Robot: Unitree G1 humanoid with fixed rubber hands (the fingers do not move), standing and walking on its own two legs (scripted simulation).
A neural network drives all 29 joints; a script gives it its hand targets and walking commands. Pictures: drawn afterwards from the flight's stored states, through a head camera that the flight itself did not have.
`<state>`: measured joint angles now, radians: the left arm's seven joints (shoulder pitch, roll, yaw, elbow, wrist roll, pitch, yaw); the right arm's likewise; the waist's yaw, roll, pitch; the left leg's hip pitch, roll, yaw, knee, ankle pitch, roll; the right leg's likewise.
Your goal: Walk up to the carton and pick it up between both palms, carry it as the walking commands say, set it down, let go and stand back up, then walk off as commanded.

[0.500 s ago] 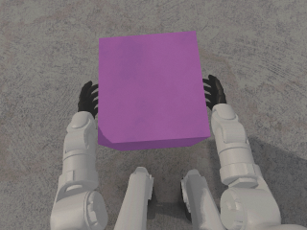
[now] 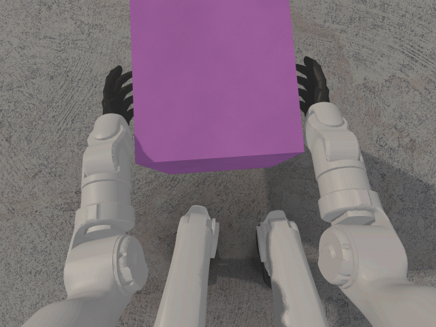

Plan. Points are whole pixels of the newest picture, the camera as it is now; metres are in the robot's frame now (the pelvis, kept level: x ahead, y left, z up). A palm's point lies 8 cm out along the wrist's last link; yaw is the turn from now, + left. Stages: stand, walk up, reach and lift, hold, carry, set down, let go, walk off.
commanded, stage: set down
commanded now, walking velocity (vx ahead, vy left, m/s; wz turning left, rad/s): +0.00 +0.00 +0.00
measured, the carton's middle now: (215, 98) +0.51 +0.07 -0.17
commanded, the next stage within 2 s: none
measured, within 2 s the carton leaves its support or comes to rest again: rests again in 1.84 s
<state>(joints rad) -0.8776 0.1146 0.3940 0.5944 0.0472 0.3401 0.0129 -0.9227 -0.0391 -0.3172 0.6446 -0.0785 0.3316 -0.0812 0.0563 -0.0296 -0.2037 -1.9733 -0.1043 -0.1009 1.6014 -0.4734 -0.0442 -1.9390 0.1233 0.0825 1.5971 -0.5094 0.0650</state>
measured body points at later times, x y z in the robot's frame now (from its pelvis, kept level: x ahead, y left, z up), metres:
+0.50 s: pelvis -0.04 +0.00 -0.05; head +0.34 +0.02 +0.16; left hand +0.49 +0.24 -0.21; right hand +0.53 -0.11 -0.23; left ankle +0.09 +0.12 -0.50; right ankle +0.08 -0.13 -0.50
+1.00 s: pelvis -0.04 +0.00 -0.12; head +0.34 +0.04 +0.10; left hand +0.52 +0.25 -0.28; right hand +0.56 -0.09 -0.29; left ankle +0.09 +0.12 -0.50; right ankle +0.08 -0.13 -0.50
